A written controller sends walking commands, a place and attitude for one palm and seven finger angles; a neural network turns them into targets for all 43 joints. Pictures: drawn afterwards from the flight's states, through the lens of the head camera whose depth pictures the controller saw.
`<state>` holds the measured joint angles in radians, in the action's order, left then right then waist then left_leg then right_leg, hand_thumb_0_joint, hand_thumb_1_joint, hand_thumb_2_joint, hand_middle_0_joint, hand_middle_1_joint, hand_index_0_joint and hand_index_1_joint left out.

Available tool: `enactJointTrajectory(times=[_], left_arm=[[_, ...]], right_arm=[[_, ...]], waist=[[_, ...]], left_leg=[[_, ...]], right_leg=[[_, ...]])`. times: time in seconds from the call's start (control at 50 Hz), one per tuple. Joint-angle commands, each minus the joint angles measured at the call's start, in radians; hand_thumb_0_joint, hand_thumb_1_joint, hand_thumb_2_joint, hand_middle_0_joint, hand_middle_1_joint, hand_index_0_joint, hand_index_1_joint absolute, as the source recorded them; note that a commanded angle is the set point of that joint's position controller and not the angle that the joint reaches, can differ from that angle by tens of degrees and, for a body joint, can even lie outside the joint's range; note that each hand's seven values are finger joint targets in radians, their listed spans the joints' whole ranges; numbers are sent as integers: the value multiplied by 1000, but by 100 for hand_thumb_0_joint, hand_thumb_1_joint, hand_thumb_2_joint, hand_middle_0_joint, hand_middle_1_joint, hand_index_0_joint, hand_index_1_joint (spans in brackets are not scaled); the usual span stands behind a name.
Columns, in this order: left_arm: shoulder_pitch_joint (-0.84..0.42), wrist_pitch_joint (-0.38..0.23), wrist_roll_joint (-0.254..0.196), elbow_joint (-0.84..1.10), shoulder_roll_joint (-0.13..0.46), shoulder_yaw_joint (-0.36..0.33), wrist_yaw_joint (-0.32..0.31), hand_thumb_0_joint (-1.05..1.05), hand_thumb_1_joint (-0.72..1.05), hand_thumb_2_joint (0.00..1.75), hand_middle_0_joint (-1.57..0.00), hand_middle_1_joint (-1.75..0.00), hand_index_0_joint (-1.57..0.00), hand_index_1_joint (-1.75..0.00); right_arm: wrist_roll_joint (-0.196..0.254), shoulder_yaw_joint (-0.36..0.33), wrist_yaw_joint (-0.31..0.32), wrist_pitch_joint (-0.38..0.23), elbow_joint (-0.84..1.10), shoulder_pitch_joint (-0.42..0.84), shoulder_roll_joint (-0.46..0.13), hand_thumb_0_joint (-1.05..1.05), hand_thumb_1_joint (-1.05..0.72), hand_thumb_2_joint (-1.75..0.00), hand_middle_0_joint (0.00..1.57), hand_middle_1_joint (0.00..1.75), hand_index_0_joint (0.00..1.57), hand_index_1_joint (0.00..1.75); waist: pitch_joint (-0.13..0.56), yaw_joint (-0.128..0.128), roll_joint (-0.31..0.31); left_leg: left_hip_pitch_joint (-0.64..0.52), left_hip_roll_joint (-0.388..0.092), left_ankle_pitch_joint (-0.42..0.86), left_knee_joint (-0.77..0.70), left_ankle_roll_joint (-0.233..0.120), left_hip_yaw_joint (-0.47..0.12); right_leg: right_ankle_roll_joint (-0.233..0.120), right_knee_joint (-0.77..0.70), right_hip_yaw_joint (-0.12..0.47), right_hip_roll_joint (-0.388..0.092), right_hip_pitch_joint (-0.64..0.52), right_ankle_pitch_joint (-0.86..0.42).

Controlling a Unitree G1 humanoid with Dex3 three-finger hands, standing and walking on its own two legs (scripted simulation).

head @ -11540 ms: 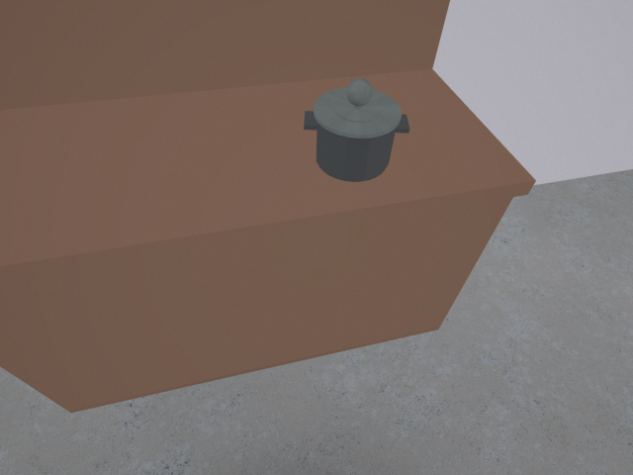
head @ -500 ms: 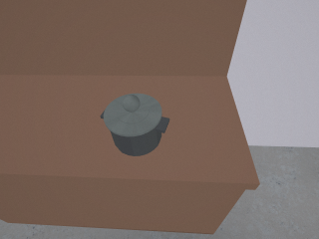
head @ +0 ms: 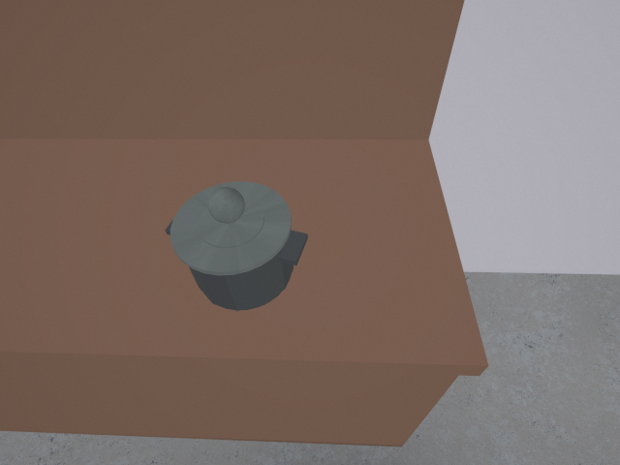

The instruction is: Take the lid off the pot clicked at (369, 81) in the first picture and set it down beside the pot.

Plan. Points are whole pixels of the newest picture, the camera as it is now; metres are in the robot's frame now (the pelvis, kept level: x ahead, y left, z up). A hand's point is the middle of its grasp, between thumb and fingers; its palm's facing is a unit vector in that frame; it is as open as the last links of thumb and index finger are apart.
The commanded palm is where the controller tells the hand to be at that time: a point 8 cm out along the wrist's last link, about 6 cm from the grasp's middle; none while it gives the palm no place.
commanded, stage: look again from close up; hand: left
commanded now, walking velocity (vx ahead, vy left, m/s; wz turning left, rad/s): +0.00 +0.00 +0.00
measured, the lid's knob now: (226, 205) +0.42 +0.14 +0.11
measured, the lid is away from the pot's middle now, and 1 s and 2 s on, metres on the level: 0.00 0.00 0.00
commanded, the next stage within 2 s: shuffle to correct the standing spot in 0.52 s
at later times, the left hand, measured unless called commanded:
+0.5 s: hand out of the picture +0.00 +0.17 -0.17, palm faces +0.02 -0.98 -0.21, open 7.3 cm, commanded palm none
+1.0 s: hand out of the picture +0.00 +0.20 -0.18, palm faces +0.01 -0.97 -0.25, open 7.4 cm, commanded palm none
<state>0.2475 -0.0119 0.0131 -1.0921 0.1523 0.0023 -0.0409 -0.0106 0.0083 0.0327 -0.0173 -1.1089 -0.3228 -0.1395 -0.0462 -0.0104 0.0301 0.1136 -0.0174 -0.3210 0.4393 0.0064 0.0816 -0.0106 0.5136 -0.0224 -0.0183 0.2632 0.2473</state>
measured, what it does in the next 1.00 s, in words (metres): stands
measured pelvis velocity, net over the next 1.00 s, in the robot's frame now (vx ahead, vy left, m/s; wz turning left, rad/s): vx -0.04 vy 0.01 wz -0.02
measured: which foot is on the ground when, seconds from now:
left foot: down 0.00-1.00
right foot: down 0.00-1.00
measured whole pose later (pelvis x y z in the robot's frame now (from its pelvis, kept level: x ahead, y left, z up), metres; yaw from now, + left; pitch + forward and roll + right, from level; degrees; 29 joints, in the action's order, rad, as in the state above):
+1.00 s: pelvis -0.04 +0.01 -0.01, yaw -1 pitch +0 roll +1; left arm 0.24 0.03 0.02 -1.01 0.18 -0.03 -0.05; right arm -0.01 -0.04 0.03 0.02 -1.03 -0.27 -0.13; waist -0.08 0.00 -0.01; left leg 0.24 -0.01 -0.34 0.58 -0.01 0.10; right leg 0.00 0.61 0.00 -0.03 0.38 0.23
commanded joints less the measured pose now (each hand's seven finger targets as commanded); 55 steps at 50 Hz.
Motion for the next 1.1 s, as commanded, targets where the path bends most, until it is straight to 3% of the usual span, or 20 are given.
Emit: enactJointTrajectory(times=[0.0,0.12,0.14,0.42,0.56,0.64,0.7,0.76,0.8,0.92,0.96,1.02,1.06,1.08], left_arm=[[67,-10,-3,25,105,-18,-2,0,90,90,-20,-30,-20,-30],[68,-13,-2,23,107,-17,-2,0,90,90,-20,-30,-20,-30],[68,-11,-3,22,110,-17,-1,0,90,90,-20,-30,-20,-30],[90,-14,-1,13,99,-14,-2,0,90,90,-20,-30,-20,-30],[100,-10,0,8,94,-12,-2,0,90,90,-20,-30,-20,-30],[104,-9,-2,10,97,-16,-4,0,90,90,-20,-30,-20,-30],[100,-2,-2,34,110,-27,-11,0,90,90,-20,-30,-20,-30],[93,11,1,56,123,-38,-13,0,90,90,-20,-30,-20,-30],[95,16,3,73,126,-46,-14,0,90,90,-20,-30,-20,-30],[66,35,10,125,132,-60,-11,0,90,90,-20,-30,-20,-30],[63,38,13,138,133,-61,-10,0,90,90,-20,-30,-20,-30],[50,37,18,151,144,-55,-6,0,90,90,-20,-30,-20,-30],[49,36,20,146,150,-51,-3,0,90,90,-20,-30,-20,-30],[47,34,21,143,149,-52,-2,0,90,90,-20,-30,-20,-30]], right_arm=[[0,-14,4,-17,13,-90,-72,0,-90,-90,20,30,20,30],[2,-13,4,-17,3,-93,-64,0,-90,-90,20,30,20,30],[1,-13,4,-14,0,-86,-62,0,-90,-90,20,30,20,30],[4,-11,3,-18,-13,-95,-58,0,-90,-90,20,30,20,30],[6,-11,2,-18,-18,-101,-52,0,-90,-90,20,30,20,30],[10,-15,5,-21,-18,-99,-48,0,-90,-90,20,30,20,30],[13,-24,10,-18,3,-93,-60,0,-90,-90,20,30,20,30],[13,-37,11,-6,29,-83,-69,0,-90,-90,20,30,20,30],[11,-47,10,2,49,-78,-79,0,-90,-90,20,30,20,30],[5,-67,4,23,106,-41,-93,0,-90,-90,20,30,20,30],[2,-71,0,27,122,-33,-97,0,-90,-90,20,30,20,30],[-2,-63,-11,24,125,-60,-68,0,-90,-90,20,30,20,30],[-9,-57,-17,25,114,-82,-67,0,-90,-90,20,30,20,30],[-11,-54,-19,23,105,-102,-60,0,-90,-90,20,30,20,30]], waist=[[-2,3,-24],[5,2,-40],[-19,5,-49],[-10,3,-26],[-38,6,-21],[-22,9,-28],[20,10,6],[16,13,-9],[47,11,-13],[20,9,-8],[24,11,-36],[-4,3,-95],[-35,-1,-118],[-40,-7,-120]], left_leg=[[42,-94,202,-77,-26,-74],[40,-91,191,-80,-23,-72],[45,-93,170,-84,-24,-70],[37,-95,184,-83,-24,-67],[63,-94,142,-89,-29,-68],[52,-104,240,-82,-30,-72],[35,-110,359,-48,-26,-72],[55,-117,371,-17,-29,-71],[49,-119,378,11,-32,-68],[141,-129,232,37,-53,-96],[174,-119,125,48,-57,-95],[202,-61,-154,36,-51,-81],[191,-46,-231,28,-50,-74],[177,-40,-234,26,-51,-73]], right_leg=[[-46,-79,94,-105,-46,-248],[-46,-95,96,-109,-61,-253],[-46,-106,94,-106,-48,-232],[-43,-115,93,-104,-52,-229],[-39,-128,94,-97,-37,-151],[-41,-99,84,-104,-49,-262],[-44,-44,95,-118,-46,-369],[-42,-12,98,-117,-17,-359],[-43,14,99,-118,-3,-368],[-39,50,103,-95,69,-219],[-41,35,117,-94,80,-132],[-51,-102,181,-110,146,230],[-43,-180,187,-107,202,416],[-41,-204,189,-106,222,451]])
